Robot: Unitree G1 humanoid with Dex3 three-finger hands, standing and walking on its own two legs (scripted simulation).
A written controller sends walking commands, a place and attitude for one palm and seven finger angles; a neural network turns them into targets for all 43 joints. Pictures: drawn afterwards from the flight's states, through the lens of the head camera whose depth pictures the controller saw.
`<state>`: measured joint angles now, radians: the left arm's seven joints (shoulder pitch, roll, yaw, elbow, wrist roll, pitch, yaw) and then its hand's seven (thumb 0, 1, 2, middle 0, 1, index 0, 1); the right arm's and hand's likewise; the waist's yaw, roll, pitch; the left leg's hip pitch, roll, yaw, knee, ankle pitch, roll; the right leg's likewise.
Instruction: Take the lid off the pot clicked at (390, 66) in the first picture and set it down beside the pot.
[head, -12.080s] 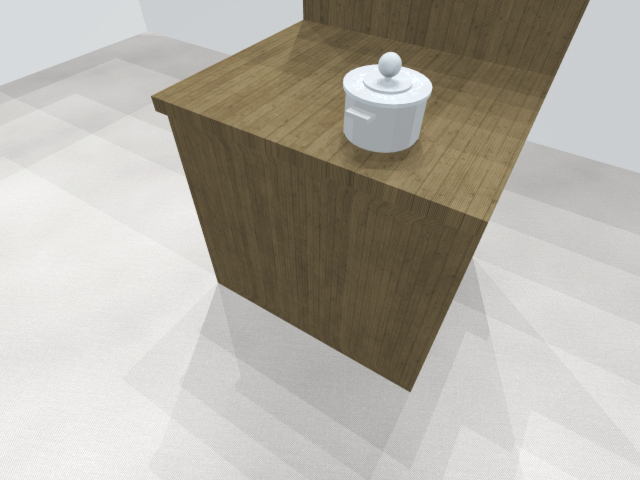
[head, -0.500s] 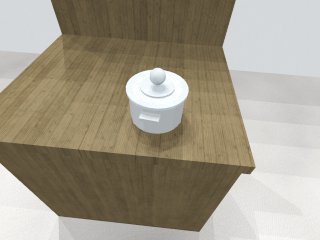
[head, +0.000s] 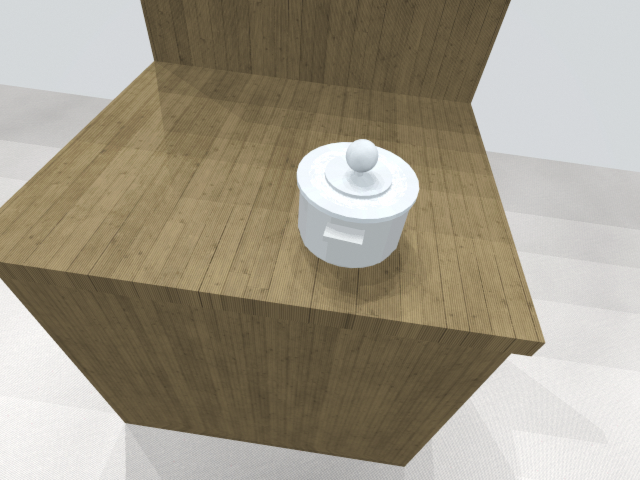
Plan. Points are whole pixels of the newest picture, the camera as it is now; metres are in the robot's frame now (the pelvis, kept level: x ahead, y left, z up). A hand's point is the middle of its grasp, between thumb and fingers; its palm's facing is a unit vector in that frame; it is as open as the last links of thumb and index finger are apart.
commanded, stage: come to a stop and stand still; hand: left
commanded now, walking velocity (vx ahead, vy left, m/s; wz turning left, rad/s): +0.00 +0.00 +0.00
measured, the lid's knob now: (362, 155) +0.49 -0.01 +0.17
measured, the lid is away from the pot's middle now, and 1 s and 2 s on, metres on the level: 0.00 0.00 0.00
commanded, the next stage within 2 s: look again from close up in 0.06 s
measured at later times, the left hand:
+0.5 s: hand out of the picture -0.02 +0.16 -0.18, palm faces +0.03 -0.99 -0.14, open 7.4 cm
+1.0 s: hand out of the picture -0.03 +0.13 -0.18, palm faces +0.04 -0.99 -0.13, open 7.4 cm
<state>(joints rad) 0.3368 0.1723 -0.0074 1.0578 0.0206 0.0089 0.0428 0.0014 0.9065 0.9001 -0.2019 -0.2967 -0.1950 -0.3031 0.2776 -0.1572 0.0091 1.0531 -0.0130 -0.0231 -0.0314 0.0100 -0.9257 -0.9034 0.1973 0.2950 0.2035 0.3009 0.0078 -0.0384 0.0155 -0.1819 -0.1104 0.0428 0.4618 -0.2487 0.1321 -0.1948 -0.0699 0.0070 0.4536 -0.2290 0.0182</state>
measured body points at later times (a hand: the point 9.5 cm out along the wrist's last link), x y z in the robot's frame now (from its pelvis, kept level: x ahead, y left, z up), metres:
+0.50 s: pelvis +0.00 +0.00 +0.00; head +0.00 +0.02 +0.45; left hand -0.02 +0.21 -0.17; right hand -0.01 -0.22 -0.15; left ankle +0.00 +0.03 -0.74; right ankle +0.01 -0.18 -0.74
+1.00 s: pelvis +0.01 -0.02 +0.00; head +0.01 +0.00 +0.45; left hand -0.03 +0.18 -0.17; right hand -0.01 -0.23 -0.15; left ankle +0.00 +0.03 -0.74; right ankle +0.01 -0.18 -0.74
